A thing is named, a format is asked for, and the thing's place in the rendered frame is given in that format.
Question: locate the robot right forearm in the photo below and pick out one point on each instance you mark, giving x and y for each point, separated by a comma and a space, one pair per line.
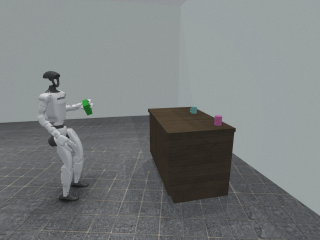
46, 124

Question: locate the robot left thigh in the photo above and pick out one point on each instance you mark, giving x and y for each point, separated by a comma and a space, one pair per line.
78, 149

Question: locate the robot left forearm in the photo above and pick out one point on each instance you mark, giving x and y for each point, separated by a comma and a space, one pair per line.
73, 107

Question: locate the sponge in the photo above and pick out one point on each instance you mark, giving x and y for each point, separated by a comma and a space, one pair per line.
87, 107

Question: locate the robot left hand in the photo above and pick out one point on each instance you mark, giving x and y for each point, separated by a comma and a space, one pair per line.
89, 102

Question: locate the robot right upper arm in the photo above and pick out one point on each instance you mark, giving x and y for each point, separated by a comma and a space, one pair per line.
44, 99

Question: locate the table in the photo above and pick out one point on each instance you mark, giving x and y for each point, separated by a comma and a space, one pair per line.
192, 155

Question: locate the robot right hand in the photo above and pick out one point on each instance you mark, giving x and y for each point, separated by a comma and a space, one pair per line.
62, 140

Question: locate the robot head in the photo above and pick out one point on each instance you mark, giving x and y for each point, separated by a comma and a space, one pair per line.
51, 75

